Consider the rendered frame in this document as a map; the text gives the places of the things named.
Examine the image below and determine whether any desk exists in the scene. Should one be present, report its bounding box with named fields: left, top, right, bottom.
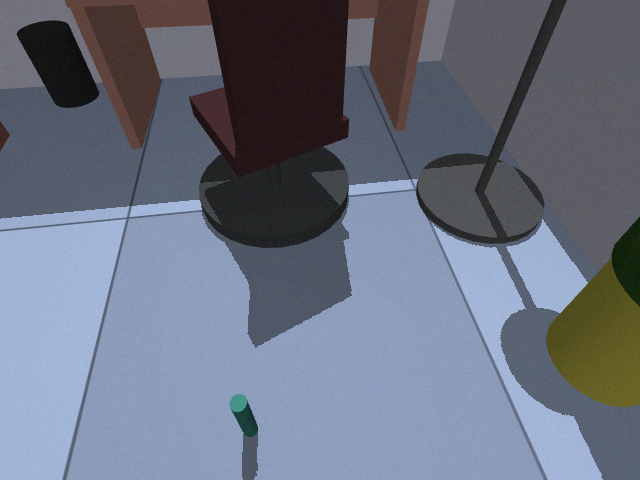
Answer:
left=64, top=0, right=429, bottom=149

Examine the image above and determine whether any potted plant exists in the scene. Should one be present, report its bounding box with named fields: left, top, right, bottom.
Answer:
left=546, top=217, right=640, bottom=407

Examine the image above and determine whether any office chair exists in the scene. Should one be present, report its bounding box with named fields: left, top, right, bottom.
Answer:
left=189, top=0, right=349, bottom=248

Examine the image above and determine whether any coat stand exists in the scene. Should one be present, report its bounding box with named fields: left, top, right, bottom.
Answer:
left=416, top=0, right=567, bottom=244

